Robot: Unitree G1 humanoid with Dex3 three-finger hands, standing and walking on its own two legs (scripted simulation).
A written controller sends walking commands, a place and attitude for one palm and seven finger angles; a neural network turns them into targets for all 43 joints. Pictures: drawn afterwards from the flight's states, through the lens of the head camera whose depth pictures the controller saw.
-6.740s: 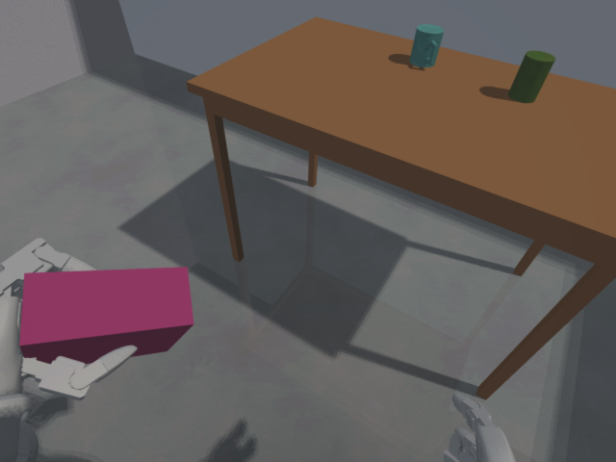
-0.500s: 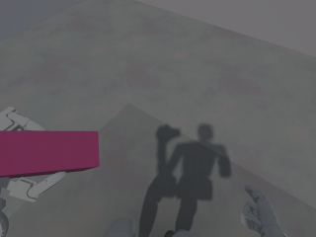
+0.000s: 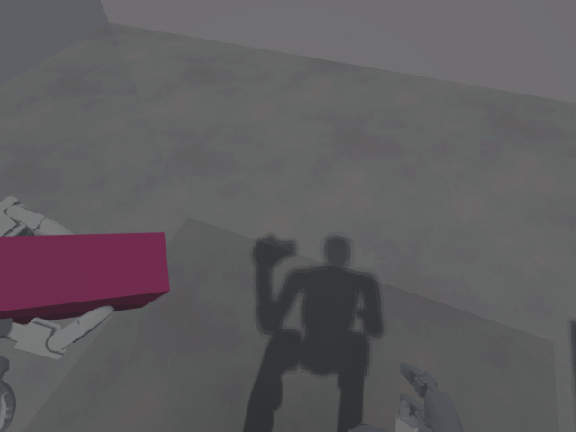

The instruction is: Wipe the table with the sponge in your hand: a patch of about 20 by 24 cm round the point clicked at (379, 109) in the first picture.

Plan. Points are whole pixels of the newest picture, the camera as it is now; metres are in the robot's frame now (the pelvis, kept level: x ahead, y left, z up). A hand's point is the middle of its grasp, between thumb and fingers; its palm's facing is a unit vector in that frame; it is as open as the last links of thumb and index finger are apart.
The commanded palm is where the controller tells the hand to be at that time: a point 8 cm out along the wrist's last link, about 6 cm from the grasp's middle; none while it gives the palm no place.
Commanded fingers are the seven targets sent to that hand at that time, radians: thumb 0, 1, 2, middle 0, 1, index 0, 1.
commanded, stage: turn to face it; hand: left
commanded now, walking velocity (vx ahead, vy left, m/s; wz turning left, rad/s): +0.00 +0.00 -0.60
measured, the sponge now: (108, 277) +0.22 +0.22 +0.17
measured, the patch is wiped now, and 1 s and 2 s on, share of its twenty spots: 0.00 0.00 0.00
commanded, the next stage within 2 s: none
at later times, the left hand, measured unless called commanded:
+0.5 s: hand (190, 287) +0.21 +0.12 +0.19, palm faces +0.17 -0.86 -0.49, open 10.0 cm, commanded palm +0.17 +0.17 +0.19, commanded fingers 0.00 0.10 1.30 -1.20 -1.60 -1.20 -1.60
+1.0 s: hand (411, 376) +0.16 -0.07 +0.18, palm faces -0.21 -0.76 -0.61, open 10.0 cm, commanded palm +0.13 +0.02 +0.19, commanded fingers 0.00 0.10 1.30 -1.20 -1.60 -1.20 -1.60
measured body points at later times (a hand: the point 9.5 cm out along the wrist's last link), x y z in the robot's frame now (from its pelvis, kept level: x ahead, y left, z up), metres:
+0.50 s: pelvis -0.06 -0.06 +0.00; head -0.02 -0.06 +0.45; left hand +0.20 +0.17 +0.21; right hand +0.04 -0.36 -0.08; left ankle -0.03 +0.08 -0.73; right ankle +0.00 -0.14 -0.73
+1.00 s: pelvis -0.16 -0.12 +0.00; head -0.10 -0.20 +0.44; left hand +0.16 -0.03 +0.21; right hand -0.16 -0.42 -0.12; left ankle -0.09 +0.03 -0.63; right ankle -0.15 -0.19 -0.73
